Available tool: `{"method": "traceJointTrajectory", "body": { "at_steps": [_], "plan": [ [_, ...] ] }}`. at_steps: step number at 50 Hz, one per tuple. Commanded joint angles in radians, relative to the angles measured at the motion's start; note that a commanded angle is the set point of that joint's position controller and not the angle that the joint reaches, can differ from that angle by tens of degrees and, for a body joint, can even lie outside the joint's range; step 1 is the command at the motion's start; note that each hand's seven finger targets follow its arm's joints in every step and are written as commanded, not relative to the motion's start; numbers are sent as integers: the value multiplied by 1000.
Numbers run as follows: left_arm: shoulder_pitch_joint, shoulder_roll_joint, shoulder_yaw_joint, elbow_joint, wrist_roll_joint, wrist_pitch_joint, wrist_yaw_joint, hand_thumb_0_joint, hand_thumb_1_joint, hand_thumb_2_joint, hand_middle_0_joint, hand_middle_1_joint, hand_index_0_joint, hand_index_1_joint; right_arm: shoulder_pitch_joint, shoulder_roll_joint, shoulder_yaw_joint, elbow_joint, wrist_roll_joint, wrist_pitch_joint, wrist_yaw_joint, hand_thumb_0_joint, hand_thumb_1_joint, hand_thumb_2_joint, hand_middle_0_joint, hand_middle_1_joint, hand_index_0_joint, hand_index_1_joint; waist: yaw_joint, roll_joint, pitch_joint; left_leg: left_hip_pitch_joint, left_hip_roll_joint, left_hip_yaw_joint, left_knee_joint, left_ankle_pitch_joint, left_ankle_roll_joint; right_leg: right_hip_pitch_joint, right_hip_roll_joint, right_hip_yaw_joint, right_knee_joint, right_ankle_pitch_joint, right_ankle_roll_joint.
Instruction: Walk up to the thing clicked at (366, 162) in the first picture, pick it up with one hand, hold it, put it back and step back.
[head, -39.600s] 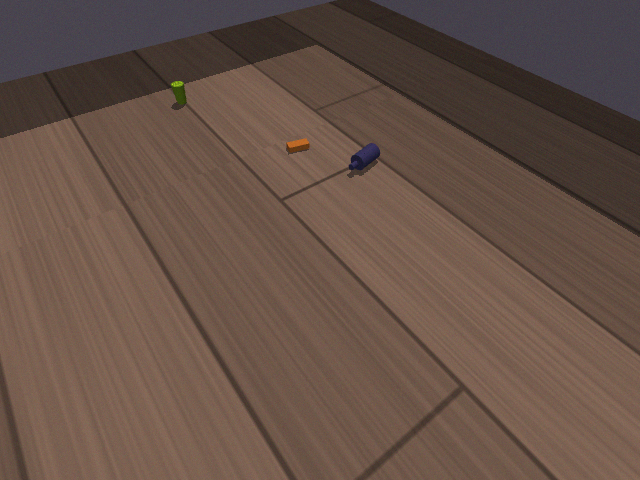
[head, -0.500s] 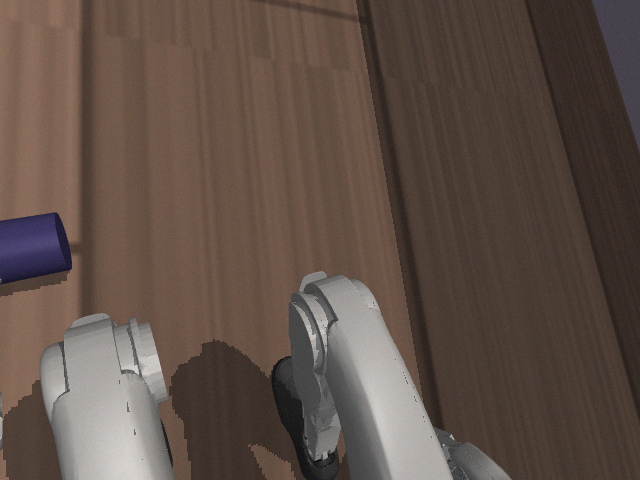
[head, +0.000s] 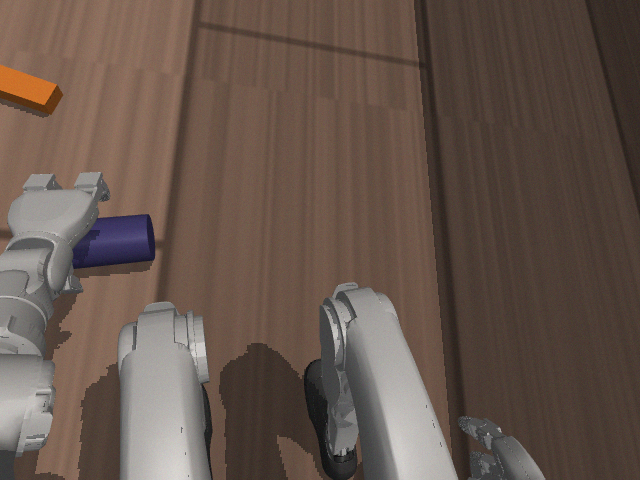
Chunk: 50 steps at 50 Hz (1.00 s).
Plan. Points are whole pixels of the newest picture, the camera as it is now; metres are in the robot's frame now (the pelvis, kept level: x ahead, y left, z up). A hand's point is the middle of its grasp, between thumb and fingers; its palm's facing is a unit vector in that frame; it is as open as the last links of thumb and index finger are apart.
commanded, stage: withdraw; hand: left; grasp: from above
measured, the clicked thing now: (93, 242) +0.48 +0.29 -0.32
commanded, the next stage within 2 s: home in 0.12 s
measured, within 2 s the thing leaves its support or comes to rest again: neither
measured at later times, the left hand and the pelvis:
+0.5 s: hand (48, 211) +0.45 +0.28 -0.11, palm faces -0.39 -0.13 -0.91, open 12.6 cm; pelvis +0.02 +0.01 +0.01, yaw +0 degrees
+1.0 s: hand out of the picture +0.28 +0.24 +0.10, palm faces -0.14 -0.81 -0.57, open 7.5 cm; pelvis +0.03 +0.01 +0.20, yaw +5 degrees
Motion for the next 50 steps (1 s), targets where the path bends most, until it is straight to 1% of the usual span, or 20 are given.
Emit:
{"method": "traceJointTrajectory", "body": {
  "at_steps": [1,3,5,9,10,13,14,16,17,19,21,23,25,27,28,33,34,40,43,50],
  "plan": [
    [-411,242,73,-59,65,-26,149,0,-519,1009,-65,-1013,-66,-1012,139,-183,-49,0,-29,-15,-24,0,-895,-899,200,300,200,300,-38,281,-562,435,-20,76,-197,24,28,184,28,-44,-191,62,-63],
    [-452,272,93,-24,80,-25,195,0,-526,1006,-68,-1008,-69,-1006,152,-191,-46,9,-43,-25,-24,0,-897,-899,200,300,200,300,-55,295,-579,455,-19,69,-193,22,25,162,26,-57,-176,63,-63],
    [-481,333,137,-49,82,-21,236,0,-523,997,-62,-1008,-70,-1000,151,-204,-54,12,-53,-31,-24,0,-897,-898,200,300,200,300,-41,353,-629,481,-17,71,-185,28,21,160,18,-60,-162,63,-62],
    [-456,353,168,-75,60,25,269,0,-436,929,-142,-928,-157,-912,162,-202,-67,21,-65,-43,-20,0,-886,-894,200,301,200,301,-25,399,-730,535,-17,81,-187,34,19,177,12,-59,-152,65,-62],
    [-449,360,168,-99,48,41,265,0,-474,951,-102,-988,-122,-968,167,-203,-70,17,-63,-43,-18,0,-898,-895,200,300,200,300,-23,412,-765,550,-13,86,-181,56,21,205,13,-51,-162,88,-62],
    [-399,322,145,-98,12,80,227,0,-383,976,-201,-882,-209,-864,193,-208,-87,27,-55,-42,-10,0,-886,-894,200,301,200,301,-21,385,-796,546,-15,94,-189,81,29,237,11,-59,-178,136,-58],
    [-378,299,135,-101,-5,91,205,0,-453,928,-121,-957,-140,-938,207,-204,-91,33,-51,-41,-7,0,-899,-895,200,300,200,300,-17,371,-802,545,-15,95,-194,96,32,253,12,-60,-187,154,-57],
    [-332,262,109,-90,-27,106,156,0,-299,959,-231,-797,-206,-778,225,-197,-100,43,-39,-31,-3,0,-887,-894,200,300,200,300,-8,328,-792,528,-16,92,-211,106,37,282,21,-58,-208,161,-57],
    [-340,295,134,-163,-50,105,137,0,-266,971,-233,-752,-208,-776,244,-199,-107,43,-33,-27,-3,0,-888,-894,200,300,200,300,-1,315,-807,522,-18,94,-213,123,41,315,18,-55,-220,178,-53],
    [-264,275,134,-213,-98,115,91,0,-151,951,-227,-695,-205,-716,231,-193,-118,9,-14,-18,-4,0,-889,-895,200,300,200,300,25,257,-825,520,-19,95,-239,125,48,380,22,-42,-257,177,-50],
    [-132,184,88,-216,-148,126,40,0,6,898,-214,-597,-196,-614,236,-175,-122,4,7,-5,-2,0,-892,-896,200,300,200,300,33,198,-774,496,-23,103,-274,115,55,448,23,-28,-308,173,-44],
    [-92,230,128,-404,-209,131,-1,0,144,873,-206,-521,-193,-534,222,-175,-136,-37,31,7,-7,0,-894,-897,200,300,200,300,66,158,-824,520,-24,100,-315,110,60,521,24,-14,-355,168,-42],
    [40,165,115,-510,-284,147,-46,0,304,889,-206,-473,-196,-483,192,-158,-142,-71,50,15,-15,0,-895,-898,200,300,200,300,88,153,-805,548,-23,91,-368,104,59,551,20,-10,-392,166,-40],
    [114,116,98,-614,-349,161,-80,0,461,904,-207,-450,-199,-458,169,-150,-142,-97,66,20,-28,0,-896,-898,200,300,200,300,78,97,-716,534,-20,78,-416,61,62,553,20,-7,-444,133,-37],
    [163,127,128,-638,-378,169,-91,0,525,882,-202,-409,-195,-415,155,-144,-141,-105,76,24,-36,0,-897,-898,200,300,200,300,93,72,-697,548,-20,71,-441,52,63,572,19,-3,-460,128,-35],
    [258,57,125,-867,-503,202,-134,0,898,899,-199,-298,-199,-297,97,-122,-147,-149,95,20,-73,0,-899,-900,200,300,200,300,103,124,-661,716,-11,49,-567,34,49,616,8,13,-552,113,-41],
    [311,3,98,-865,-529,210,-140,0,899,899,-199,-297,-199,-297,86,-110,-147,-150,99,17,-79,0,-899,-900,200,300,200,300,103,122,-645,746,-6,55,-595,33,48,631,8,19,-575,116,-40],
    [464,-37,100,-1084,-675,269,-151,0,899,899,-199,-297,-199,-297,29,-105,-139,-179,114,-23,-127,0,-899,-900,200,300,200,300,120,192,-631,953,1,45,-751,46,33,736,-3,31,-686,126,-39],
    [568,-100,73,-1136,-757,308,-161,0,899,899,-199,-297,-199,-297,-4,-98,-131,-194,118,-43,-150,0,-899,-900,200,300,200,300,97,181,-539,1011,5,19,-841,-11,32,762,-5,27,-750,87,-35],
    [781,-142,89,-1279,-951,404,-182,0,900,899,-199,-298,-199,-298,-37,-73,-99,-255,130,-80,-194,0,-900,-900,200,300,200,300,105,142,-462,1171,-2,13,-1011,-17,34,949,-6,42,-932,75,-32]
  ]
}}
